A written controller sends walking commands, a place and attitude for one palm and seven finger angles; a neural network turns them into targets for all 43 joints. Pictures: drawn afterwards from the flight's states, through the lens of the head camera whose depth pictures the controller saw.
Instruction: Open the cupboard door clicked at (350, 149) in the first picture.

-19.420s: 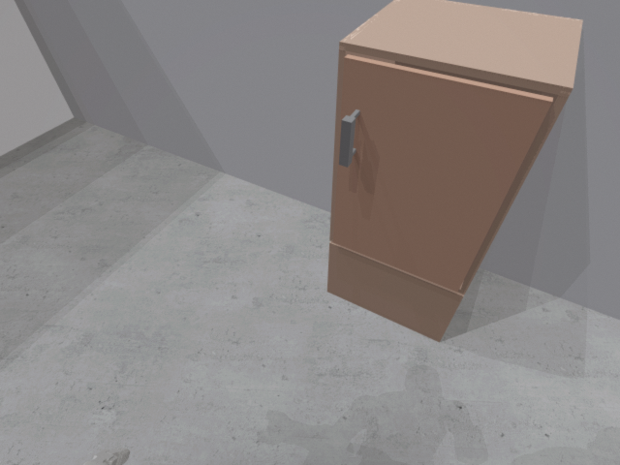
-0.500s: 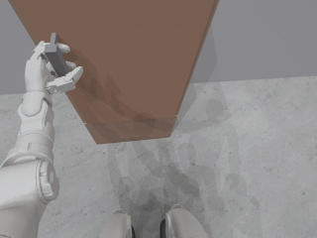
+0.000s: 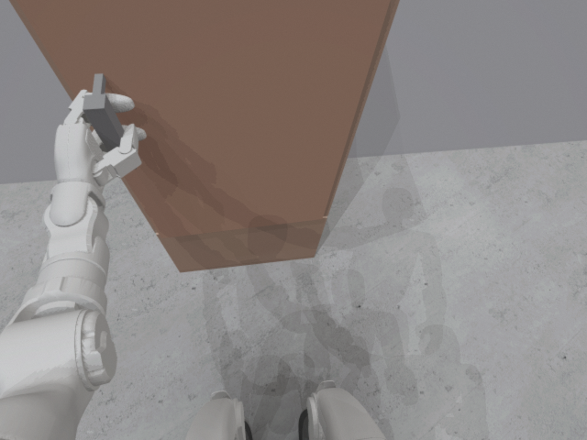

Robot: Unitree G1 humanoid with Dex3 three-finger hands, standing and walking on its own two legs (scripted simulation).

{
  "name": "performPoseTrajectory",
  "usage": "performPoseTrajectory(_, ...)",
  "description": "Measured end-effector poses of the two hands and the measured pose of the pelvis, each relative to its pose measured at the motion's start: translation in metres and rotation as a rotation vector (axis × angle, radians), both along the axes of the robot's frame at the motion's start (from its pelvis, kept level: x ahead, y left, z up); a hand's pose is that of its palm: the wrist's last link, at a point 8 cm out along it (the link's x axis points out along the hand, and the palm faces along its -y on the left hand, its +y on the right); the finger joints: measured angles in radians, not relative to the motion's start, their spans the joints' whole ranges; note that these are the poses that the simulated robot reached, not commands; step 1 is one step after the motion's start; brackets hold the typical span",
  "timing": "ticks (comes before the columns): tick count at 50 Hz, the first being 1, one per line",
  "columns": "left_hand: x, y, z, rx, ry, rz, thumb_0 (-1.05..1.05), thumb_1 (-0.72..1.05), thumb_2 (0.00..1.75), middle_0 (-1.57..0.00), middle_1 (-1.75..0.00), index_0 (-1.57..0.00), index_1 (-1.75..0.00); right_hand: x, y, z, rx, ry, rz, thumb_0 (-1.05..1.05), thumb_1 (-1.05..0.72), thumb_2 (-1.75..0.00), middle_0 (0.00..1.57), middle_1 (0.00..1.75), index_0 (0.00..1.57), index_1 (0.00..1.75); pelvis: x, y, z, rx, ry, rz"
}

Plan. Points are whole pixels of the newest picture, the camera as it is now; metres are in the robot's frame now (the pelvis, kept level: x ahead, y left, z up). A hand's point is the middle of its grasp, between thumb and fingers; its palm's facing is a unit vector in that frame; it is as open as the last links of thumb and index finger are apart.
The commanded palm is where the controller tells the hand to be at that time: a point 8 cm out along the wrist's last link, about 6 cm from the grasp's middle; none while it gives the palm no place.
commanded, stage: pull the door open along its arc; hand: left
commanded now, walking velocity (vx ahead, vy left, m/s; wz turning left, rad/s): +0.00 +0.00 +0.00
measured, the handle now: (114, 123) +0.54 +0.21 +0.06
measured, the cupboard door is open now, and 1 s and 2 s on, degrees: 1 43 41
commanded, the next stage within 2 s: open thumb and fingers to let go in 0.92 s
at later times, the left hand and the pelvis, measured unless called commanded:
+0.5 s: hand (168, 229) +0.37 +0.12 +0.06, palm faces +0.42 -0.90 +0.06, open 6.1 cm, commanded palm +0.31 +0.17 +0.06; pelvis +0.01 -0.01 +0.01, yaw +2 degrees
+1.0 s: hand (251, 306) +0.27 +0.03 +0.06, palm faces +0.35 -0.94 -0.04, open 6.2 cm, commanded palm +0.23 +0.08 +0.06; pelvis +0.01 -0.05 +0.02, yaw +4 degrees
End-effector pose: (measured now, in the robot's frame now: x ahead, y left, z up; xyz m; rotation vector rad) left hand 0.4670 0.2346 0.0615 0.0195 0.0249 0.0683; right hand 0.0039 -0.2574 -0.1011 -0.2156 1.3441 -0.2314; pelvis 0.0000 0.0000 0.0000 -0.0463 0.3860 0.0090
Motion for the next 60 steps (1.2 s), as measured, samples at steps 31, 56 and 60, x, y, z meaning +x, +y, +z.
performPoseTrajectory(31,-0.161,-0.092,0.0,-0.016,-0.028,0.424,0.0,0.69,0.77,-0.35,-1.32,-0.35,-1.32,0.17,0.03,0.019,0.144,-0.429,0.259,0.01,-0.91,-0.89,0.2,0.29,0.2,0.3,0.011,-0.019,0.015,0.041,-0.122,0.035)
performPoseTrajectory(56,-0.231,-0.163,0.003,0.017,0.024,0.329,0.0,0.62,0.75,-0.35,-1.32,-0.37,-1.34,0.189,0.001,0.029,0.135,-0.568,0.299,0.01,-0.9,-0.9,0.19,0.29,0.2,0.3,0.009,-0.056,0.016,0.07,-0.181,0.073)
performPoseTrajectory(60,-0.224,-0.159,0.002,0.017,0.021,0.371,0.0,0.57,0.74,-0.37,-1.32,-0.39,-1.33,0.194,0.002,0.025,0.145,-0.57,0.315,0.01,-0.9,-0.9,0.19,0.29,0.2,0.3,0.006,-0.06,0.014,0.075,-0.171,0.078)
